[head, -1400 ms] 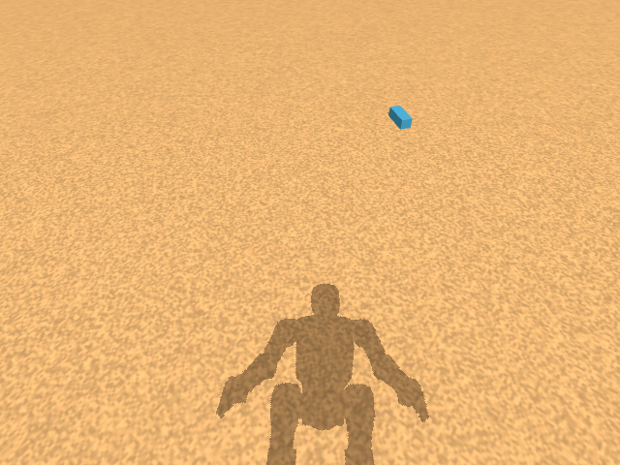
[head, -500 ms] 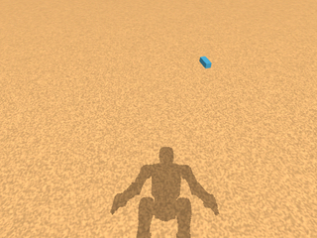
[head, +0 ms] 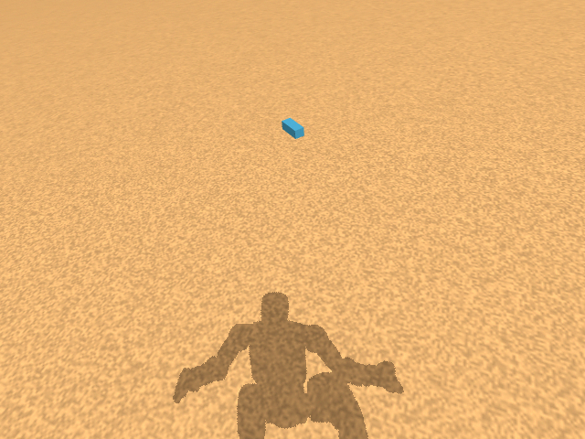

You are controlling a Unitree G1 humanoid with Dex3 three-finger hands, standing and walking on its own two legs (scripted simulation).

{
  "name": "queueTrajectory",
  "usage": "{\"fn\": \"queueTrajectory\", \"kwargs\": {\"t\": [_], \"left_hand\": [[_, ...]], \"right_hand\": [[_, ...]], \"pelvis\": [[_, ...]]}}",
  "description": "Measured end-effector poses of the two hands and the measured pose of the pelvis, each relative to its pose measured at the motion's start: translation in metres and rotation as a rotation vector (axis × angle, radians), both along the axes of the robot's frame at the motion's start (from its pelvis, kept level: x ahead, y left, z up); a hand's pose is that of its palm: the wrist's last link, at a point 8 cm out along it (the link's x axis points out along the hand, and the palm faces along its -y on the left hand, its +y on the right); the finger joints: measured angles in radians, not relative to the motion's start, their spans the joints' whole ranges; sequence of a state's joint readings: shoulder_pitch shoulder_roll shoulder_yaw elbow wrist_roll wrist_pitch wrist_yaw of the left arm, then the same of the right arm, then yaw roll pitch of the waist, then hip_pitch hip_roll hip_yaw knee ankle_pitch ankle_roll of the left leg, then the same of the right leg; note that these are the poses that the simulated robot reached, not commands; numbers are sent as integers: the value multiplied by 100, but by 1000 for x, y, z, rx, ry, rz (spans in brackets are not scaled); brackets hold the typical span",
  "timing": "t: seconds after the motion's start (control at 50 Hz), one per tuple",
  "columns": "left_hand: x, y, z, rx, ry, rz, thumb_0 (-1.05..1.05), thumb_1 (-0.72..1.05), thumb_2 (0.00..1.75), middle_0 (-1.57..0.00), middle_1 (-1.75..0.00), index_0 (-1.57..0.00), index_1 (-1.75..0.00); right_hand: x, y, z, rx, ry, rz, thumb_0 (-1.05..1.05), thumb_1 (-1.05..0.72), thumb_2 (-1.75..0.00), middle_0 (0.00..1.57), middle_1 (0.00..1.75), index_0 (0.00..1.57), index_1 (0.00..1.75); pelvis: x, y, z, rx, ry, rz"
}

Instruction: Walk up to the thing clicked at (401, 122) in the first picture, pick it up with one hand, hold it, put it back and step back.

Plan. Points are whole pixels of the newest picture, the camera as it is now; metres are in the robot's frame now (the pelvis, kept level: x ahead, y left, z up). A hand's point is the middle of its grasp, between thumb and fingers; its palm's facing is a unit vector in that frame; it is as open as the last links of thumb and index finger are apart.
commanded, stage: walk up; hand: left
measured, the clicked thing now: (292, 128) +2.17 +0.09 -0.74
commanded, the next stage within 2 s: none
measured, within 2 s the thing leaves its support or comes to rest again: neither
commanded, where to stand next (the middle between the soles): +1.83 +0.35 m, yaw -59 degrees
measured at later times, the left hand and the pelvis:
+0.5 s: hand (166, 359) +0.32 +0.27 -0.14, palm faces -0.25 -0.88 -0.41, open 7.4 cm; pelvis +0.28 -0.01 -0.01, yaw -16 degrees
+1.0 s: hand (256, 164) +0.88 +0.14 -0.12, palm faces -0.49 -0.72 -0.49, open 7.4 cm; pelvis +0.60 -0.01 -0.02, yaw -30 degrees
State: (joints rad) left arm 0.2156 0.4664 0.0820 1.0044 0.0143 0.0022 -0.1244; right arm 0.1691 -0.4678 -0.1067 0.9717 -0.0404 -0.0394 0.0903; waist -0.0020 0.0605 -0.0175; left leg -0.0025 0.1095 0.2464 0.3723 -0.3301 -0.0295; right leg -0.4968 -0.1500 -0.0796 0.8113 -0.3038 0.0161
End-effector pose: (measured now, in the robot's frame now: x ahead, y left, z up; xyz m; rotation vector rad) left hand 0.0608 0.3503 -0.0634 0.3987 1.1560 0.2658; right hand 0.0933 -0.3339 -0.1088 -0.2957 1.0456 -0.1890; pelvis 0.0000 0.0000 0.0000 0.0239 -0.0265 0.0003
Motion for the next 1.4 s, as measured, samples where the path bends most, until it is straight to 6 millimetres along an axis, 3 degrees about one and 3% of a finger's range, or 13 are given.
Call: {"fn": "queueTrajectory", "kwargs": {"t": [0.1,0.16,0.32,0.42,0.52,0.62,0.74,0.84,0.98,1.04,1.12,1.28,1.4], "left_hand": [[80,-12,4,102,-111,-63,1,90,90,-20,-30,-20,-30],[106,-29,-6,117,-159,-67,0,90,90,-20,-30,-20,-30],[126,-74,-20,2,55,-85,0,90,90,-20,-30,-21,-30],[184,-69,-27,-32,144,-144,1,89,90,-21,-30,-21,-30],[290,-35,-44,3,157,-229,1,89,90,-21,-30,-21,-30],[436,-13,-63,63,109,-339,1,90,90,-20,-30,-21,-30],[594,-53,-27,16,-21,-498,1,90,90,-20,-30,-20,-30],[706,-90,-8,18,-117,-585,0,90,90,-20,-30,-20,-30],[825,-164,-13,1,-192,-699,0,90,90,-20,-30,-20,-30],[851,-180,-19,-10,-223,-692,0,90,90,-20,-30,-20,-30],[860,-172,-16,-10,-213,-622,0,90,90,-20,-30,-21,-30],[880,-111,-13,73,-20,-580,0,89,90,-21,-30,-21,-30],[943,-57,-24,139,65,-578,1,89,90,-21,-30,-21,-30]], "right_hand": [[42,-46,-30,-3,-49,-53,1,-90,-90,21,30,20,30],[79,-54,-42,1,-55,-31,2,-91,-90,20,30,20,30],[182,-19,5,93,-143,45,2,-91,-90,20,30,20,30],[235,-22,25,57,-144,7,1,-90,-89,21,30,20,30],[290,-28,22,-16,-126,-91,1,-90,-90,21,30,20,30],[312,-9,15,-65,-96,-218,1,-91,-90,20,30,20,30],[288,21,25,-33,22,-447,1,-90,-89,20,30,20,30],[277,42,13,-5,120,-571,1,-90,-90,20,30,20,30],[320,56,-33,86,181,-659,1,-90,-90,20,30,20,30],[365,55,-48,120,177,-640,2,-91,-90,20,30,20,30],[437,43,-43,142,124,-563,2,-91,-90,20,30,20,30],[563,0,-13,68,-30,-519,1,-91,-89,20,30,20,30],[641,-9,-5,-4,-6,-511,1,-91,-90,20,30,20,30]], "pelvis": [[53,-29,-31,3,-5,-52],[74,-39,-42,-36,0,-76],[150,-41,-4,-41,-18,-180],[216,-29,1,-41,19,-246],[297,-6,-17,-77,63,-289],[365,12,-29,-30,56,-335],[442,18,2,-21,51,-401],[505,12,3,-1,32,-442],[588,-9,-21,6,23,-506],[615,-16,-27,-33,28,-519],[653,-22,-18,-40,11,-535],[738,-14,-6,-49,4,-591],[816,5,-18,-67,47,-617]]}}
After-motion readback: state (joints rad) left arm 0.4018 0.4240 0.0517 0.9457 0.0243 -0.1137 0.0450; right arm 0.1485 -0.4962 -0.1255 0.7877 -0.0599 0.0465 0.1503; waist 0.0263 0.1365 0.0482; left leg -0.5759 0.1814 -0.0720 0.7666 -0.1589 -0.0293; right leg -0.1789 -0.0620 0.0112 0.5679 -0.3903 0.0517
